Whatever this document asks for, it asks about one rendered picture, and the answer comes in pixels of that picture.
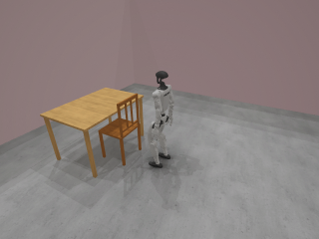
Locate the right robot upper arm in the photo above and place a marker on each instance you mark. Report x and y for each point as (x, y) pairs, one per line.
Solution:
(171, 100)

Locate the left robot upper arm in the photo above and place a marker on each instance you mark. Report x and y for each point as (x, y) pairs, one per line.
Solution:
(156, 97)

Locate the robot right hand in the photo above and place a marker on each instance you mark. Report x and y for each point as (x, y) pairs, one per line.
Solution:
(170, 119)

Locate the robot right forearm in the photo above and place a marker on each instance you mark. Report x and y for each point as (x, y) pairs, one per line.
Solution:
(170, 109)

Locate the robot right foot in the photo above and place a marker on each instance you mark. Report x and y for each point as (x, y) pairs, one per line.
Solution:
(164, 156)

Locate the right robot shin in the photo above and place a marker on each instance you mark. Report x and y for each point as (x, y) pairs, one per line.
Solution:
(163, 145)

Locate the robot left hand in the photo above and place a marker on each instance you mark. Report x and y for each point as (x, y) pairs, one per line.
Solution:
(155, 132)

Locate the table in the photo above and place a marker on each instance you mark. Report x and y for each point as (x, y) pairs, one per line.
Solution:
(88, 111)

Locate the chair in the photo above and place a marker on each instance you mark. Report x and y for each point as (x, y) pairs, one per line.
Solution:
(120, 128)

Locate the robot left forearm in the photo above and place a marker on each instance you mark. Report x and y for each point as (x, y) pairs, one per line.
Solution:
(157, 121)

